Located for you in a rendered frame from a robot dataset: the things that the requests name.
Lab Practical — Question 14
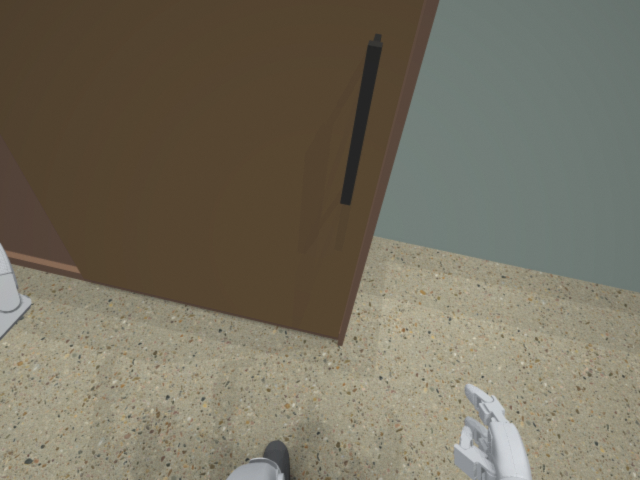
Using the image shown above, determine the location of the wardrobe door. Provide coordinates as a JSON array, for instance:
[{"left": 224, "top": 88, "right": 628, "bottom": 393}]
[
  {"left": 0, "top": 0, "right": 424, "bottom": 338},
  {"left": 0, "top": 134, "right": 76, "bottom": 266}
]

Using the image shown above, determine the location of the left robot hand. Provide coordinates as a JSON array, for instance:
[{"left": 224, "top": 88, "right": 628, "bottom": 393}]
[{"left": 0, "top": 243, "right": 32, "bottom": 340}]

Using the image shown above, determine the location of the left robot shin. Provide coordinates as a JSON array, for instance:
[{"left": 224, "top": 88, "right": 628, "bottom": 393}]
[{"left": 249, "top": 458, "right": 281, "bottom": 473}]

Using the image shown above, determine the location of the right robot hand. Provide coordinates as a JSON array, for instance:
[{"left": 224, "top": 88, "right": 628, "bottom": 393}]
[{"left": 454, "top": 384, "right": 532, "bottom": 480}]

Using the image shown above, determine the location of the handle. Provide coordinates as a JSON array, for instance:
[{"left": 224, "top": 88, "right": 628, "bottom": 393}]
[{"left": 340, "top": 34, "right": 383, "bottom": 205}]

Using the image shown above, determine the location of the left robot foot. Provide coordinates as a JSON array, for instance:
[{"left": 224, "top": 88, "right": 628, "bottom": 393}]
[{"left": 263, "top": 440, "right": 290, "bottom": 480}]

